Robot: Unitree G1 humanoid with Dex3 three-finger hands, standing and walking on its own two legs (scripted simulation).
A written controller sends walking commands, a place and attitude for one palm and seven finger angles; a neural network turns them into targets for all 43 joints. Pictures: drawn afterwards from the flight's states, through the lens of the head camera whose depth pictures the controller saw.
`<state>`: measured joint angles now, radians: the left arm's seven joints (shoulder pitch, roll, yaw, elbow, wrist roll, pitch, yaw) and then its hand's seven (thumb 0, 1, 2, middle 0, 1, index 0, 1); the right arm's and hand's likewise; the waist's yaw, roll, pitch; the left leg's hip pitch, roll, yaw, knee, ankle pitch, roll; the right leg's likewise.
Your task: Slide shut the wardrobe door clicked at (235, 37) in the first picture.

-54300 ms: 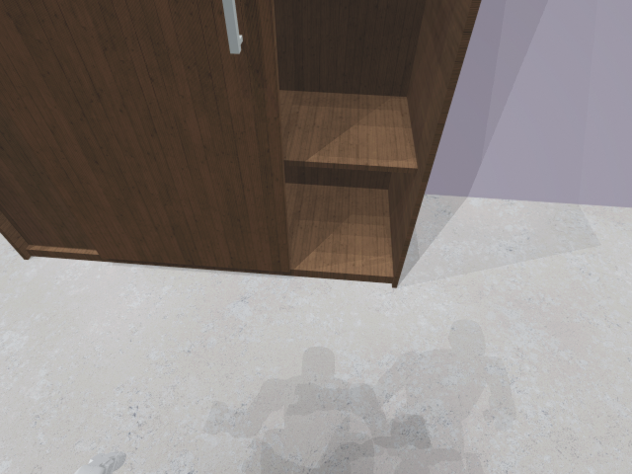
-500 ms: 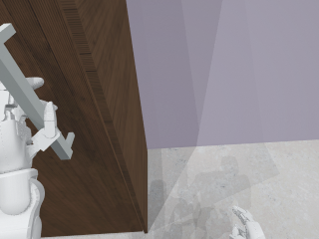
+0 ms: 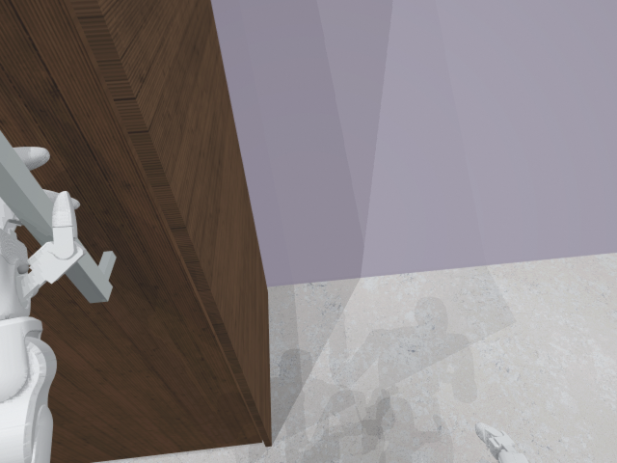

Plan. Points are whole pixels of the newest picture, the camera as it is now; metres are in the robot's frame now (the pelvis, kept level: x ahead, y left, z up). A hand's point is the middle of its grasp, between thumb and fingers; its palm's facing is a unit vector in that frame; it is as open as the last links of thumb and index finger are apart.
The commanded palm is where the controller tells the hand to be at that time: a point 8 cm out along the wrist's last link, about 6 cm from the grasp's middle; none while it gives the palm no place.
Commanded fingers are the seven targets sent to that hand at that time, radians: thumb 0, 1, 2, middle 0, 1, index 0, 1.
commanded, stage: stop walking and hold the door there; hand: left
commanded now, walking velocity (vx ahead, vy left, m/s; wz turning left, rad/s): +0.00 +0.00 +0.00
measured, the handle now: (47, 198) +0.28 +0.26 +0.26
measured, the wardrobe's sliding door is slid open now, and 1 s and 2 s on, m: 0.00 0.00 0.00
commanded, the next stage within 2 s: loosen the grip on the handle in 0.04 s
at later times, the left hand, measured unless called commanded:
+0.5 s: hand (59, 237) +0.25 +0.24 +0.24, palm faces +0.48 -0.87 -0.15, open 12.6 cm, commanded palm +0.21 +0.28 +0.23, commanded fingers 0.00 -0.55 0.20 -0.33 -1.25 -0.33 -1.25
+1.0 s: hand (53, 241) +0.25 +0.25 +0.23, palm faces +0.44 -0.88 -0.19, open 14.8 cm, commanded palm +0.20 +0.32 +0.23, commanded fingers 0.00 -0.55 0.20 -0.25 -1.15 -0.25 -1.15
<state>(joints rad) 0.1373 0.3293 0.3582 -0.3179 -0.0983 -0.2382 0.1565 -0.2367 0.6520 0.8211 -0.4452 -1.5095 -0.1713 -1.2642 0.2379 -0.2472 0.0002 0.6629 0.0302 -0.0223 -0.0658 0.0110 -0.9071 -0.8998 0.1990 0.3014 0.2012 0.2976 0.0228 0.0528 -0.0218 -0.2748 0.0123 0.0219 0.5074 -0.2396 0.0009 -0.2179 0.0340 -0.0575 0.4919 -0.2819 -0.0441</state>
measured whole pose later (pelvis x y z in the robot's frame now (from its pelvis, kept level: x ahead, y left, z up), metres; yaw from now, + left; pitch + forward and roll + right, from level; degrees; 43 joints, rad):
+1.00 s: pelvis -0.02 +0.02 -0.01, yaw -1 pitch -2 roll +0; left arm -0.02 0.35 0.29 -0.20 -0.06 -0.24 0.13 -0.01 -0.56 0.20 -0.58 -1.36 -0.27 -1.10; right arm 0.19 -0.20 0.05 0.66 -0.02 -0.13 -0.07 0.01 -0.90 -0.90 0.20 0.30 0.20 0.30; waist 0.07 0.02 -0.03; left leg -0.29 -0.02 0.02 0.59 -0.26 0.03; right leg -0.25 0.02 -0.04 0.58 -0.30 -0.03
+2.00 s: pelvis -0.01 +0.04 -0.01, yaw +0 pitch -1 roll -2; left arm 0.34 0.37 0.50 -0.50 -0.25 -0.25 -0.06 -0.01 -0.56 0.20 -0.26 -1.15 -0.26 -1.15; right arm 0.18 -0.21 0.06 0.64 -0.03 -0.21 -0.08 0.01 -0.90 -0.90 0.20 0.30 0.20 0.30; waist 0.13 0.02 -0.05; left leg -0.34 -0.04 0.00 0.67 -0.31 0.05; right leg -0.26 0.00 -0.06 0.62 -0.34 0.00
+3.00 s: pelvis -0.01 +0.00 -0.01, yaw +1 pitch -5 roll -1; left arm 0.30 0.44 0.55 -0.44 -0.43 0.40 -0.27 -0.02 -0.54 0.21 -0.26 -1.14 -0.25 -1.15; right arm 0.19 -0.26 0.10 0.62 0.10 -0.33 -0.13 0.01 -0.90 -0.90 0.20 0.30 0.20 0.30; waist 0.10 0.07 -0.10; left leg -0.22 0.00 -0.02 0.59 -0.28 0.01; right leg -0.15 0.04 -0.08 0.53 -0.31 -0.04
